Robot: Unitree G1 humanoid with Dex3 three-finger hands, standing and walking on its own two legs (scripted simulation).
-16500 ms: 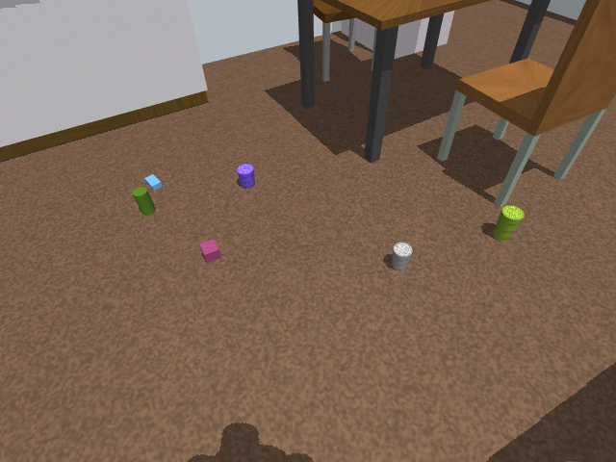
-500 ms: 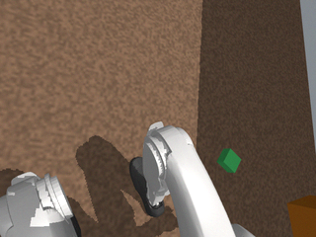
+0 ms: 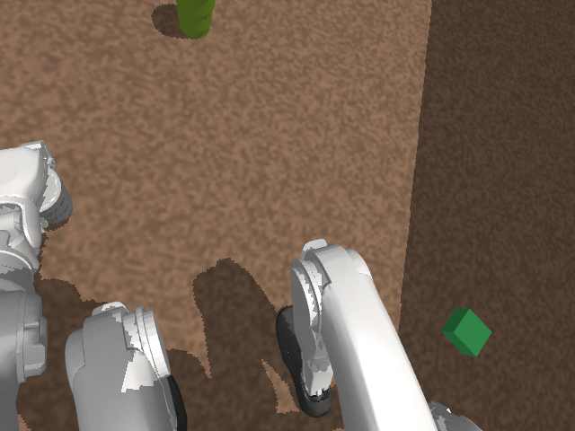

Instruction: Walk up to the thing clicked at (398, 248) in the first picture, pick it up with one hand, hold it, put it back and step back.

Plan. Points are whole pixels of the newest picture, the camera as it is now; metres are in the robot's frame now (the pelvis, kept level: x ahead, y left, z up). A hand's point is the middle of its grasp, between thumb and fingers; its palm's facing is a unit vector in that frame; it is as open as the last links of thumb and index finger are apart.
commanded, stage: settle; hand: left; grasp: from above
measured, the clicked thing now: (43, 198) +0.50 +0.25 -0.23
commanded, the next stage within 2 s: lift in 0.30 s
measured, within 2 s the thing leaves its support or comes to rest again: neither
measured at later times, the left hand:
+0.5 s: hand (7, 200) +0.46 +0.26 -0.12, palm faces -0.43 -0.05 -0.90, open 9.8 cm
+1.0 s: hand out of the picture +0.41 +0.27 +0.00, palm faces -0.45 -0.09 -0.89, open 9.8 cm
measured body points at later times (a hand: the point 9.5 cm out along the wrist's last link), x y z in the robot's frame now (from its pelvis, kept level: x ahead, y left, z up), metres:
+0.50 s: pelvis -0.01 -0.01 +0.03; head +0.22 +0.05 +0.41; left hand +0.48 +0.26 -0.07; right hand +0.04 -0.29 -0.07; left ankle +0.06 +0.12 -0.30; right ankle +0.11 -0.13 -0.30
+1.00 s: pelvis +0.00 +0.00 +0.12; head +0.19 +0.04 +0.52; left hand +0.43 +0.28 +0.05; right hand +0.09 -0.27 +0.00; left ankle +0.06 +0.12 -0.30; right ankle +0.11 -0.13 -0.30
